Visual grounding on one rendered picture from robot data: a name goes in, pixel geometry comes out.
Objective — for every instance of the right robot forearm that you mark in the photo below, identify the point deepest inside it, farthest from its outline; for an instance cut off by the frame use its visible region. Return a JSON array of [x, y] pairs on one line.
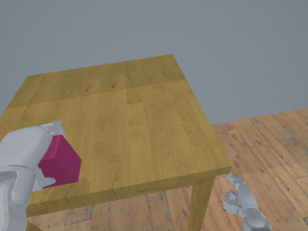
[[254, 220]]

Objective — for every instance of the left robot hand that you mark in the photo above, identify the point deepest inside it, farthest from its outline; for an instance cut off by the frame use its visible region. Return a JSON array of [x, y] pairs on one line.
[[26, 147]]

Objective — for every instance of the left robot forearm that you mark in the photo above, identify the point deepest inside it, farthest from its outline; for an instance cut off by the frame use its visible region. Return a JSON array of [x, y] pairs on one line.
[[16, 184]]

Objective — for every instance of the table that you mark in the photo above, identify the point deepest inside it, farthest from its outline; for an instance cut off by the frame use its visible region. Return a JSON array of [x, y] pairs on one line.
[[137, 127]]

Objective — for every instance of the sponge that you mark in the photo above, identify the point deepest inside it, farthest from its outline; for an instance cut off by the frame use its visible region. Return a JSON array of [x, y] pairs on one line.
[[60, 162]]

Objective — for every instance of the right robot hand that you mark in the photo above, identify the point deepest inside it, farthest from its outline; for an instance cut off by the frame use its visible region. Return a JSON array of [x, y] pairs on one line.
[[236, 202]]

